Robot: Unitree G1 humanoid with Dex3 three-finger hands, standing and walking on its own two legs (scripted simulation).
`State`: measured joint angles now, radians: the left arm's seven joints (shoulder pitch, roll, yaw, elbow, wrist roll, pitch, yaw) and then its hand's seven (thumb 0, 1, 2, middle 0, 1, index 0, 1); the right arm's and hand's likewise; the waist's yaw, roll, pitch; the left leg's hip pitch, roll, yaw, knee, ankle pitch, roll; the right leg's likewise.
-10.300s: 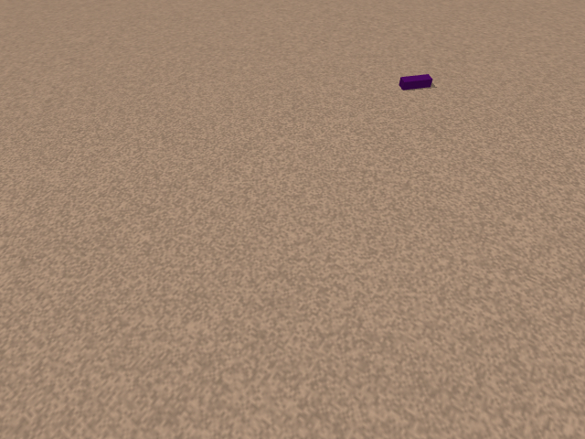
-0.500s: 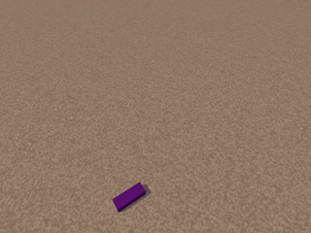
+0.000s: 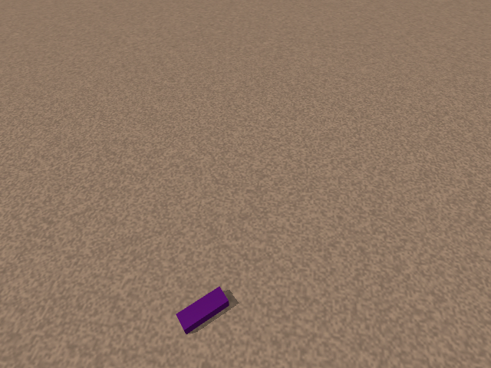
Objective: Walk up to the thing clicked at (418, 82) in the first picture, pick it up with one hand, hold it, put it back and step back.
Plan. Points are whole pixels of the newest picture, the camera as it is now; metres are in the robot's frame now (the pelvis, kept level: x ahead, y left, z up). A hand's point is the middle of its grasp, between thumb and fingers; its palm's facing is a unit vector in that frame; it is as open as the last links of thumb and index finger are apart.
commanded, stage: stand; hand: left
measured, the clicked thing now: (203, 309) +0.46 +0.19 -0.76
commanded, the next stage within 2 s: walk up in 0.74 s
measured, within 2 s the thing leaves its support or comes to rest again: neither
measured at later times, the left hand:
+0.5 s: hand out of the picture +0.07 +0.25 -0.16, palm faces -0.03 -0.94 -0.34, open 7.4 cm
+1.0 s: hand out of the picture +0.08 +0.24 -0.16, palm faces -0.03 -0.93 -0.37, open 7.4 cm
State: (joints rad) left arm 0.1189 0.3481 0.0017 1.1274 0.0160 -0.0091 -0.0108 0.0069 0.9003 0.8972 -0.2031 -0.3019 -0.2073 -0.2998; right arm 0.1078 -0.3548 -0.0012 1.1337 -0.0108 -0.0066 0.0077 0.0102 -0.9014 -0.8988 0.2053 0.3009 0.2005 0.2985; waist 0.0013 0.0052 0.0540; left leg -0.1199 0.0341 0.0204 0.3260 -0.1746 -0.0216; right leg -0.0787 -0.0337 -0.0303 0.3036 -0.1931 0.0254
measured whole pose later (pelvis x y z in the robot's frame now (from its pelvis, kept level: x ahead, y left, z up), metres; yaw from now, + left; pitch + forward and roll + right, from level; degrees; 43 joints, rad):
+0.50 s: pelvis +0.00 +0.00 +0.00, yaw +0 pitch -2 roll +0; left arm 0.12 0.35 0.00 1.12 0.02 -0.01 -0.01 0.01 0.90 0.90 -0.20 -0.30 -0.21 -0.30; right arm 0.10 -0.35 0.00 1.13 -0.01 -0.01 0.01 0.01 -0.90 -0.90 0.21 0.30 0.20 0.30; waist 0.00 0.00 0.05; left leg -0.12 0.03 0.02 0.33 -0.18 -0.02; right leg -0.07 -0.04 -0.03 0.30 -0.19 0.03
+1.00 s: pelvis +0.02 -0.04 -0.01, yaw -2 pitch -3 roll +0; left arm 0.19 0.39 0.07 1.04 0.04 0.01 -0.04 0.01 0.90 0.90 -0.20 -0.30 -0.20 -0.30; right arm 0.21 -0.39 -0.06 1.04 -0.03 -0.01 0.00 0.01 -0.90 -0.90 0.21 0.30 0.20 0.30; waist 0.00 0.00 0.08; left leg -0.15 0.09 0.02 0.53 -0.31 -0.03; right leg -0.16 0.00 -0.03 0.51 -0.28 -0.02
